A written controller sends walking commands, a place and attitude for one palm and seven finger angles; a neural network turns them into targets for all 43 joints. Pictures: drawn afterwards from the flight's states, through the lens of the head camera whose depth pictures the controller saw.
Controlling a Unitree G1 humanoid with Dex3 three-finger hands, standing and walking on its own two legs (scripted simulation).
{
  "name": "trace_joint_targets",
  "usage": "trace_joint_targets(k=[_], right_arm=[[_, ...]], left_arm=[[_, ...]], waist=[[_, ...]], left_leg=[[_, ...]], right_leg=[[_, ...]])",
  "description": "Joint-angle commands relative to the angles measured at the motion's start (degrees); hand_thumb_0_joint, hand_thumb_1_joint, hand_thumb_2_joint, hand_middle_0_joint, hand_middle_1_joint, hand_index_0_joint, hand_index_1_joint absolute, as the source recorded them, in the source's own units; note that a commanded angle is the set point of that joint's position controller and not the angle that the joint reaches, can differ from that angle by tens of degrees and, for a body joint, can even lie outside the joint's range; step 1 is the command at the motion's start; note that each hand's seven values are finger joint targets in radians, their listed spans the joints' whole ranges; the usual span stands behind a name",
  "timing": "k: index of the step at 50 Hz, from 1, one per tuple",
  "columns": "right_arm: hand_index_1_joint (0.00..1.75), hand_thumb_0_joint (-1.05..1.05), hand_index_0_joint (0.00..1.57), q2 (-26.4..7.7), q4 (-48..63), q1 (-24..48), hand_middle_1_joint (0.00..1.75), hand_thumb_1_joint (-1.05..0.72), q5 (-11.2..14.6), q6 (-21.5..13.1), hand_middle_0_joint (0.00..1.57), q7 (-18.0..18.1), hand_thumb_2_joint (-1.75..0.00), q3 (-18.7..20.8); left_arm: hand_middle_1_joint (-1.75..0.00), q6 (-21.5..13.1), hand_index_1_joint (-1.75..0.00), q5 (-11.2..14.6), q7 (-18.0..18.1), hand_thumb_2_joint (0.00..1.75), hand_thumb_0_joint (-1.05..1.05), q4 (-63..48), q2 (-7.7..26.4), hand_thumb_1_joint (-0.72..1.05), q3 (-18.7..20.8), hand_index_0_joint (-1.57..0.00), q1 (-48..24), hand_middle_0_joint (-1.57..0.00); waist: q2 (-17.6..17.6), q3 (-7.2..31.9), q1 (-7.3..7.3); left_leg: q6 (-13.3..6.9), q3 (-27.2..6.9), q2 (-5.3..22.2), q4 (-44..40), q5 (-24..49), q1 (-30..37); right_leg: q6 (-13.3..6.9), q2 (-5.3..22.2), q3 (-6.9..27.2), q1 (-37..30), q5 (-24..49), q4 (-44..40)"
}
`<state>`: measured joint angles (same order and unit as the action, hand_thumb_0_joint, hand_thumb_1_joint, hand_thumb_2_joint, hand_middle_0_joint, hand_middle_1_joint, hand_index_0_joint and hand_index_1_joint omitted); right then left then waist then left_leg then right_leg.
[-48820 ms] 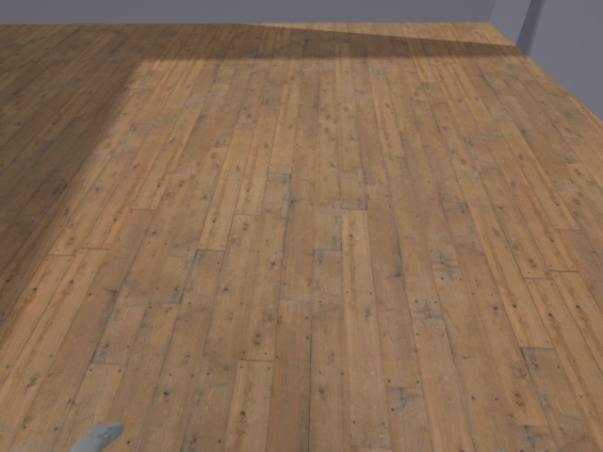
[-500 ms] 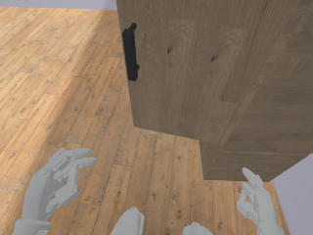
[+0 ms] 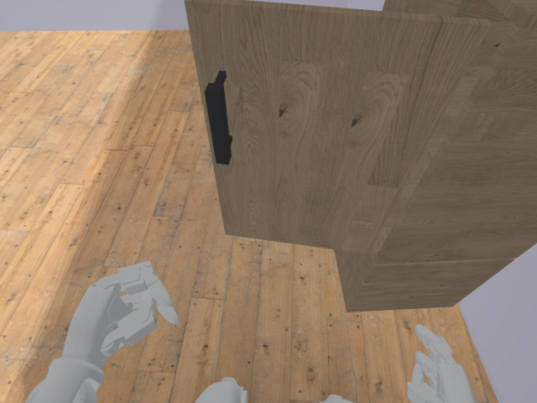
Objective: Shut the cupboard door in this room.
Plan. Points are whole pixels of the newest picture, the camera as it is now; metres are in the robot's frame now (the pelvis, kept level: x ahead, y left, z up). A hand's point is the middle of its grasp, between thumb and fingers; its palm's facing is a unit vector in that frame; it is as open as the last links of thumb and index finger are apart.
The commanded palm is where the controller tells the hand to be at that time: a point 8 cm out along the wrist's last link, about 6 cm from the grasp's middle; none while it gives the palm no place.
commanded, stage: raise the hand and make a fist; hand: left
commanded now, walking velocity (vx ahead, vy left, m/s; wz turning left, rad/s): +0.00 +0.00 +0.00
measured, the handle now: (222, 119) +0.53 +0.12 +0.12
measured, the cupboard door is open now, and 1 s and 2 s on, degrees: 78 78 78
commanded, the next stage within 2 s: bring the fist close to the handle in 0.84 s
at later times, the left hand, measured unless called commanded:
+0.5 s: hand (125, 271) +0.24 +0.18 +0.14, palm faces -0.03 -1.00 -0.09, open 3.1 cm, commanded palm +0.21 +0.23 +0.13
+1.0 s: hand (152, 280) +0.24 +0.16 +0.11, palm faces -0.08 -0.99 -0.06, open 3.1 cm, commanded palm +0.23 +0.21 +0.13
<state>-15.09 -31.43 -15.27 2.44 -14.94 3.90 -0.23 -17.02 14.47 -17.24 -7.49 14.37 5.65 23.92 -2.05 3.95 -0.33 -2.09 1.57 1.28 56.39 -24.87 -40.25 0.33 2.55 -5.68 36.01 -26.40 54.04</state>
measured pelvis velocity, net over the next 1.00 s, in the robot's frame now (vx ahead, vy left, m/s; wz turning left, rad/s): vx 0.02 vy -0.02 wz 0.00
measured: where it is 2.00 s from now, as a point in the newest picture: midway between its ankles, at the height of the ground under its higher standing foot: outside the picture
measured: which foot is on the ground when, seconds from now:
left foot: down 0.00-1.00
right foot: down 0.00-1.00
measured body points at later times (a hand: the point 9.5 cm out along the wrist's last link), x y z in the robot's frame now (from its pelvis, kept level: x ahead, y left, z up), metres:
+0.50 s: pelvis +0.01 -0.01 +0.03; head +0.02 -0.02 +0.48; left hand +0.24 +0.24 +0.14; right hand +0.19 -0.24 -0.04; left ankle +0.04 +0.09 -0.68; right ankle +0.01 -0.13 -0.68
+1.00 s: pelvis +0.02 -0.02 +0.03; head +0.03 -0.04 +0.48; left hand +0.24 +0.21 +0.12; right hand +0.19 -0.26 -0.04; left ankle +0.04 +0.09 -0.68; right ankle +0.01 -0.13 -0.68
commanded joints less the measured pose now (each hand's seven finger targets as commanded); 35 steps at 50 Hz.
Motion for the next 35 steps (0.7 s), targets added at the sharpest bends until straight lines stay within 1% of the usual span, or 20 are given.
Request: trace_joint_targets(k=[1, 4, 5, 7, 9, 13, 14, 15, 18, 19, 20, 22, 24, 25, 28, 29, 30, 32, 34, 35], right_arm=[[0.30, 0.00, 0.20, -5.09, 10.47, 3.58, 0.30, -0.90, 0.52, -3.44, 0.20, 0.35, -0.90, 2.09], [0.30, 0.00, 0.20, -5.09, 10.22, 3.70, 0.30, -0.90, 0.41, -2.46, 0.20, 0.12, -0.90, 1.50], [0.30, 0.00, 0.20, -5.09, 10.32, 3.73, 0.30, -0.90, 0.53, -2.22, 0.20, 0.04, -0.90, 1.34], [0.30, 0.00, 0.20, -5.65, 10.11, 3.46, 0.30, -0.90, 0.67, -1.96, 0.20, -0.11, -0.90, 1.29], [0.30, 0.00, 0.20, -6.27, 10.05, 3.38, 0.30, -0.90, 0.75, -1.72, 0.20, -0.02, -0.90, 0.98], [0.30, 0.00, 0.20, -6.37, 10.63, 3.83, 0.30, -0.90, 0.81, -2.19, 0.20, 0.32, -0.90, 0.75], [0.30, 0.00, 0.20, -6.53, 10.27, 4.07, 0.30, -0.90, 0.59, -2.19, 0.20, 0.41, -0.90, 0.61], [0.30, 0.00, 0.20, -5.92, 10.47, 4.48, 0.30, -0.90, 0.66, -2.31, 0.20, 0.39, -0.90, 0.37], [0.30, 0.00, 0.20, -5.61, 9.49, 4.80, 0.30, -0.90, 0.68, -2.97, 0.20, 0.43, -0.90, 0.12], [0.30, 0.00, 0.20, -5.86, 8.92, 4.66, 0.30, -0.90, 0.59, -2.92, 0.20, 0.40, -0.90, 0.07], [0.30, 0.00, 0.20, -5.61, 8.79, 5.02, 0.30, -0.90, 0.73, -3.11, 0.20, 0.29, -0.90, -0.04], [0.30, 0.00, 0.20, -5.90, 8.02, 5.20, 0.30, -0.90, 0.99, -3.44, 0.20, 0.25, -0.90, 0.10], [0.30, 0.00, 0.20, -6.40, 7.73, 5.17, 0.30, -0.90, 1.09, -3.57, 0.20, 0.19, -0.90, 0.31], [0.30, 0.00, 0.20, -6.26, 7.86, 5.30, 0.30, -0.90, 1.32, -3.61, 0.20, 0.17, -0.90, 0.45], [0.30, 0.00, 0.20, -6.70, 8.39, 5.57, 0.30, -0.90, 1.34, -3.87, 0.20, 0.28, -0.90, 0.80], [0.30, 0.00, 0.20, -6.78, 8.19, 5.61, 0.30, -0.90, 1.11, -3.89, 0.20, 0.43, -0.90, 0.87], [0.30, 0.00, 0.20, -6.50, 8.63, 5.57, 0.30, -0.90, 1.01, -3.91, 0.20, 0.42, -0.90, 0.94], [0.30, 0.00, 0.20, -6.25, 8.63, 5.75, 0.30, -0.90, 0.80, -4.17, 0.20, 0.37, -0.90, 0.99], [0.30, 0.00, 0.20, -6.08, 7.84, 5.52, 0.30, -0.90, 0.42, -4.43, 0.20, 0.35, -0.90, 0.72], [0.30, 0.00, 0.20, -5.55, 7.68, 5.57, 0.30, -0.90, 0.54, -4.61, 0.20, 0.18, -0.90, 0.70]], left_arm=[[-1.38, -2.61, -1.38, 2.90, 2.73, 0.90, 0.00, -17.49, 8.17, 0.90, 9.05, -1.19, -3.21, -1.19], [-1.44, -1.00, -1.44, 2.99, 3.95, 0.90, 0.00, -15.88, 7.12, 0.90, 8.60, -1.24, -3.77, -1.24], [-1.46, -0.07, -1.46, 2.77, 3.57, 0.90, 0.00, -14.29, 5.52, 0.90, 6.75, -1.26, -3.82, -1.26], [-1.50, 1.43, -1.50, 2.29, 2.37, 0.90, 0.00, -11.92, 4.92, 0.90, 5.14, -1.30, -4.90, -1.30], [-1.50, 3.22, -1.50, 1.97, 0.63, 0.90, 0.00, -9.56, 5.47, 0.90, 4.28, -1.30, -6.41, -1.30], [-1.50, 4.43, -1.50, 2.86, -1.18, 0.90, 0.00, -12.11, 8.54, 0.90, 7.36, -1.30, -9.80, -1.30], [-1.50, 4.29, -1.50, 3.11, -0.99, 0.90, 0.00, -12.57, 10.86, 0.90, 9.49, -1.30, -10.77, -1.30], [-1.50, 3.78, -1.50, 3.55, -0.88, 0.90, 0.00, -13.97, 9.75, 0.90, 9.26, -1.30, -11.52, -1.30], [-1.50, 2.03, -1.50, 4.52, 0.09, 0.90, 0.00, -14.85, 10.66, 0.90, 11.56, -1.30, -13.01, -1.30], [-1.50, 1.95, -1.50, 4.42, 0.46, 0.90, 0.00, -14.21, 11.56, 0.90, 12.19, -1.30, -13.61, -1.30], [-1.50, 2.09, -1.50, 4.32, 0.32, 0.90, 0.00, -13.30, 9.79, 0.90, 10.72, -1.30, -13.80, -1.30], [-1.50, 2.68, -1.50, 4.32, -0.10, 0.90, 0.00, -11.48, 8.99, 0.90, 9.91, -1.30, -14.07, -1.30], [-1.50, 4.68, -1.50, 4.28, -1.15, 0.90, 0.00, -6.46, 7.94, 0.90, 8.92, -1.30, -11.31, -1.30], [-1.50, 5.65, -1.50, 4.28, -1.90, 0.90, 0.00, -5.17, 6.41, 0.90, 7.31, -1.30, -10.17, -1.30], [-1.50, 6.95, -1.50, 4.51, -2.85, 0.90, 0.00, -5.52, 7.71, 0.90, 8.26, -1.30, -9.64, -1.30], [-1.50, 6.91, -1.50, 4.58, -2.73, 0.90, 0.00, -5.57, 9.69, 0.90, 10.06, -1.30, -9.82, -1.30], [-1.50, 6.31, -1.50, 4.65, -2.55, 0.90, 0.00, -7.19, 9.19, 0.90, 10.08, -1.30, -10.23, -1.30], [-1.50, 4.11, -1.50, 4.78, -1.37, 0.90, 0.00, -10.67, 10.61, 0.90, 11.84, -1.30, -12.26, -1.30], [-1.50, 1.71, -1.50, 4.69, 0.35, 0.90, 0.00, -12.95, 12.66, 0.90, 13.61, -1.30, -14.13, -1.30], [-1.50, 0.61, -1.50, 4.52, 0.78, 0.90, 0.00, -13.19, 10.81, 0.90, 12.37, -1.30, -14.14, -1.30]], waist=[[-3.13, 13.35, -1.66], [-3.31, 9.21, -1.34], [-2.14, 7.39, -0.47], [-0.69, 5.29, 0.55], [-0.26, 3.60, 0.72], [0.05, 8.52, 0.13], [-0.99, 8.42, -0.26], [-0.92, 9.33, -0.32], [-2.43, 10.30, -0.80], [-1.08, 9.19, -0.59], [-1.84, 8.49, -0.52], [-2.67, 7.28, -0.16], [1.02, 4.63, -0.03], [1.55, 3.52, 0.10], [3.01, 4.82, -0.33], [4.22, 4.87, -0.64], [4.59, 6.88, -0.66], [2.62, 8.93, -0.88], [0.57, 8.43, -1.07], [-0.32, 8.53, -0.70]], left_leg=[[1.35, -5.58, -0.38, -14.28, 11.73, 14.38], [1.52, -5.40, -0.43, -15.43, 12.46, 14.07], [1.44, -4.99, -0.34, -15.59, 12.30, 13.87], [1.32, -4.79, -0.33, -16.07, 10.44, 13.60], [1.04, -4.61, -0.66, -16.48, 9.95, 13.30], [0.79, -4.15, -0.93, -16.99, 12.40, 16.50], [0.80, -4.05, -1.07, -16.77, 13.43, 16.93], [0.84, -3.99, -1.06, -17.29, 13.75, 17.62], [0.97, -3.82, -1.05, -17.94, 15.64, 19.61], [0.92, -3.92, -0.98, -17.93, 15.58, 19.30], [0.96, -3.72, -0.98, -18.53, 15.09, 19.30], [1.01, -3.53, -1.02, -19.11, 14.62, 19.65], [0.85, -3.46, -1.04, -19.25, 13.69, 18.11], [0.76, -2.90, -1.17, -19.28, 12.97, 17.57], [0.65, -2.54, -1.55, -19.34, 12.24, 17.09], [0.62, -2.61, -1.54, -18.83, 13.06, 16.76], [0.51, -2.29, -1.66, -18.88, 13.74, 17.45], [0.57, -2.04, -1.70, -18.74, 14.77, 18.73], [0.73, -2.29, -1.52, -18.67, 14.99, 18.90], [0.68, -2.09, -1.52, -18.85, 15.23, 19.62]], right_leg=[[-1.95, -3.51, 0.32, -6.26, 11.10, -8.18], [-2.09, -3.85, -0.02, -7.23, 12.40, -9.62], [-1.83, -3.76, -0.07, -6.86, 12.82, -10.24], [-1.50, -3.75, 0.05, -6.31, 11.84, -11.68], [-1.63, -3.63, 0.63, -7.44, 11.76, -13.10], [-1.41, -3.34, 1.02, -10.54, 14.16, -14.38], [-1.62, -3.32, 1.51, -11.57, 15.16, -14.63], [-1.54, -3.21, 1.10, -12.35, 15.29, -14.70], [-1.61, -3.29, 0.99, -13.05, 16.71, -15.05], [-1.62, -3.42, 1.13, -13.33, 16.52, -15.53], [-1.55, -3.23, 0.98, -13.26, 16.10, -15.79], [-1.39, -3.08, 0.98, -12.96, 15.86, -16.57], [-1.17, -2.92, 1.40, -12.82, 15.32, -17.87], [-0.87, -2.69, 1.83, -12.32, 15.00, -18.66], [-0.53, -2.11, 2.61, -13.31, 13.83, -19.45], [-0.61, -1.91, 3.68, -14.51, 14.22, -19.72], [-0.39, -1.79, 3.55, -15.06, 14.86, -19.49], [-0.38, -1.88, 3.48, -15.33, 15.77, -18.82], [-0.79, -2.03, 3.68, -15.53, 15.24, -18.49], [-0.80, -2.07, 3.39, -15.18, 15.68, -18.30]])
